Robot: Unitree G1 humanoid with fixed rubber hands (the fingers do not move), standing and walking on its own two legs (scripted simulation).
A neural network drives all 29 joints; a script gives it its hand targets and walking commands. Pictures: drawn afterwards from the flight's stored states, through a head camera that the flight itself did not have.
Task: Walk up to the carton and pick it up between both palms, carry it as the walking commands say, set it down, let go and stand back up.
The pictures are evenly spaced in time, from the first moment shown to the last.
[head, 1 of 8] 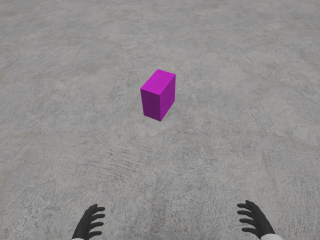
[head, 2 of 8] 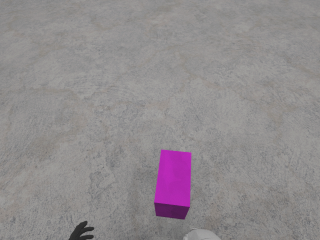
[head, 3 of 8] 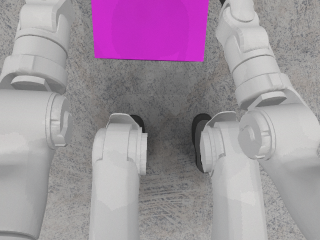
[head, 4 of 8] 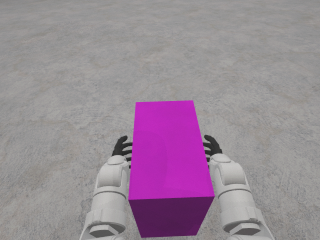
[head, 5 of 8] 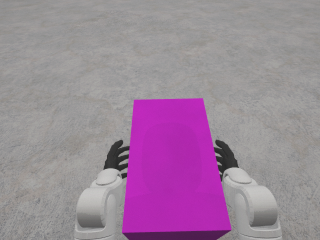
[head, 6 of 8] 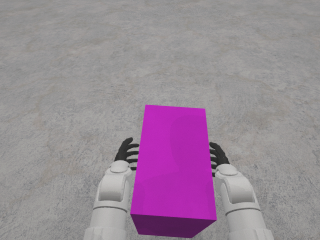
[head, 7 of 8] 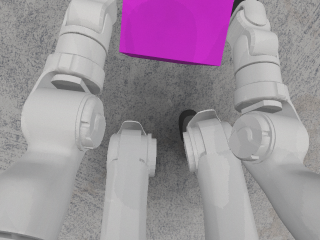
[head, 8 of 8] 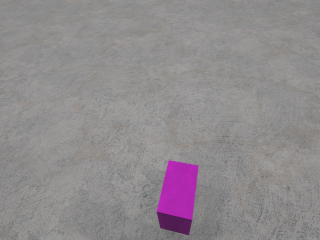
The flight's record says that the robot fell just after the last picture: no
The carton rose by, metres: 0.65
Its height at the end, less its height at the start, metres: +0.00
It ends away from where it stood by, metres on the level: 1.69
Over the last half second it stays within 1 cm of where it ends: yes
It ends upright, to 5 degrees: yes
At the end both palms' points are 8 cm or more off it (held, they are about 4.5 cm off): yes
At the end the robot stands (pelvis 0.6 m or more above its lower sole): yes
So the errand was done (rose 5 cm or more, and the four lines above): yes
